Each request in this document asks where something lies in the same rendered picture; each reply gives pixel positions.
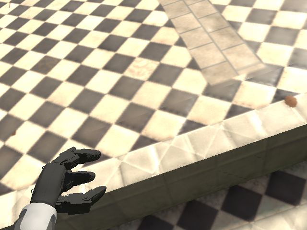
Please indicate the left robot forearm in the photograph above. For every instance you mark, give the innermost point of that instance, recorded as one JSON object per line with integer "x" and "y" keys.
{"x": 36, "y": 216}

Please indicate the robot left hand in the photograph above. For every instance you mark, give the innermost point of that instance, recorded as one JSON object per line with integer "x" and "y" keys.
{"x": 57, "y": 178}

